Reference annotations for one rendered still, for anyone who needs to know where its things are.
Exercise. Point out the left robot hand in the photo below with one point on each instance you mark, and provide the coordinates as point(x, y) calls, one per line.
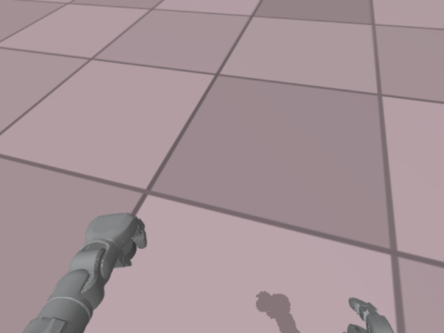
point(119, 229)

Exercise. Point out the right robot hand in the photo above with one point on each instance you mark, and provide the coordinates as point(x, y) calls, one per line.
point(369, 314)

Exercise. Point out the tin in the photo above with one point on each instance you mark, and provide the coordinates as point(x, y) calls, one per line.
point(130, 249)

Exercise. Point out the left robot arm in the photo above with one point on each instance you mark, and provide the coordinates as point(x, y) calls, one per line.
point(78, 293)

